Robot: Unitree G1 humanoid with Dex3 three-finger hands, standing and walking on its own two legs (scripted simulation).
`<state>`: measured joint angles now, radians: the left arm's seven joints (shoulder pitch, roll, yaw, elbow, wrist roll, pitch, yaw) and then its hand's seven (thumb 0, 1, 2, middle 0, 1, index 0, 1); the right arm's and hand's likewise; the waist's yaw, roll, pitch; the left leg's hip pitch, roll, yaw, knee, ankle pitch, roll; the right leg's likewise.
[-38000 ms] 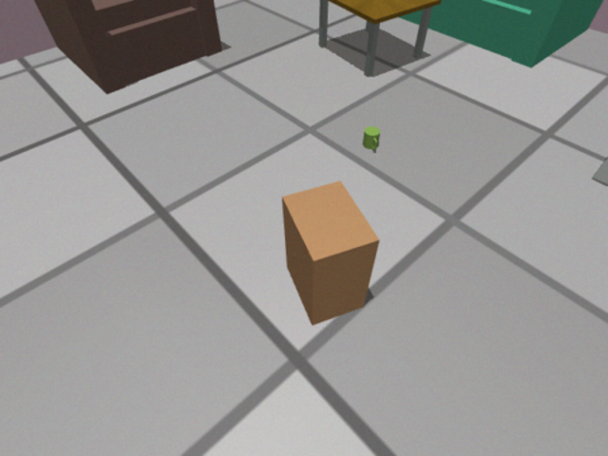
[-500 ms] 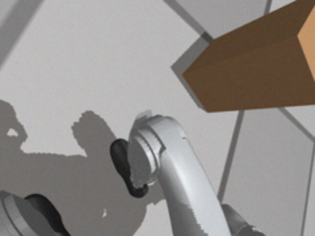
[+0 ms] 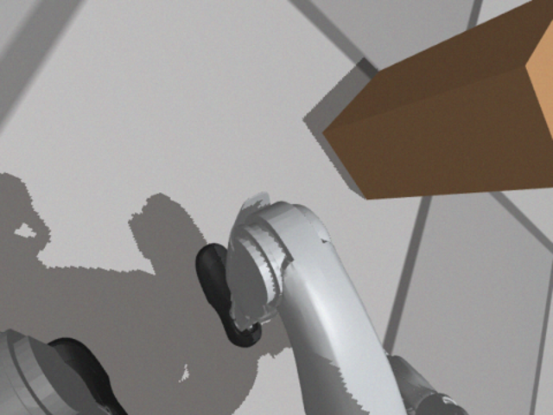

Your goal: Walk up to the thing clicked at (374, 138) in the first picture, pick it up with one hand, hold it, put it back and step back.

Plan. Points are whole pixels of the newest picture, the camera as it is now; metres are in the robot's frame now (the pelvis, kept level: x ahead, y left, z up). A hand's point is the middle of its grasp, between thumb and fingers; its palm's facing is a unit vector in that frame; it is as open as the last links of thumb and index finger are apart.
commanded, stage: close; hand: left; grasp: from above
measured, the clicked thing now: out of the picture +0.56 +0.31 -0.27
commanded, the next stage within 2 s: settle in 0.48 s
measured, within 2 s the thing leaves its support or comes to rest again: leaves its support in 0.94 s
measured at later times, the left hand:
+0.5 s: hand out of the picture +0.53 +0.33 -0.24, palm faces -0.43 -0.13 -0.89, open 10.7 cm
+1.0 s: hand out of the picture +0.53 +0.33 -0.22, palm faces -0.42 -0.13 -0.90, open 10.6 cm
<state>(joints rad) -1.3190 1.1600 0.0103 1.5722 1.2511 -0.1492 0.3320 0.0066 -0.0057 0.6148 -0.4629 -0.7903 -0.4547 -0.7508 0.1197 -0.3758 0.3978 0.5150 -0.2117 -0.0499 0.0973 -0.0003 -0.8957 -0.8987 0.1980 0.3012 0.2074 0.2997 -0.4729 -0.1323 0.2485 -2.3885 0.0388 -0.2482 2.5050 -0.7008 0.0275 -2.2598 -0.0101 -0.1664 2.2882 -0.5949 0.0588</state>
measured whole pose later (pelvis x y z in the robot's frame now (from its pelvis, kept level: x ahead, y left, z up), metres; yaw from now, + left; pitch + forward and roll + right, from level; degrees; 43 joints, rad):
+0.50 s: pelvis +0.00 +0.00 +0.00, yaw +0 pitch +31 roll -16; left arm -1.32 1.17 0.02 1.58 1.25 -0.15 0.35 0.02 -0.02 0.63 -0.56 -0.77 -0.49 -0.75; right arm 0.12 -0.38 0.40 0.51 -0.21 -0.06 0.09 0.00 -0.90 -0.90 0.20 0.30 0.21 0.30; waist -0.48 -0.13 0.25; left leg -2.39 0.04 -0.25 2.50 -0.70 0.03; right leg -2.26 -0.01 -0.17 2.29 -0.59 0.06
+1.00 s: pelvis +0.00 +0.00 +0.00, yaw +0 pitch +33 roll -16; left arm -1.26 1.11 0.06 1.44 1.27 -0.12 0.28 0.02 -0.05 0.64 -0.59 -0.75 -0.52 -0.80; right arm 0.15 -0.37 0.35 0.50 -0.20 -0.03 0.12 0.00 -0.91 -0.90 0.20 0.30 0.21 0.30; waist -0.44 -0.12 0.20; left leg -2.40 0.03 -0.24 2.49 -0.70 0.02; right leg -2.27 -0.02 -0.17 2.28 -0.60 0.05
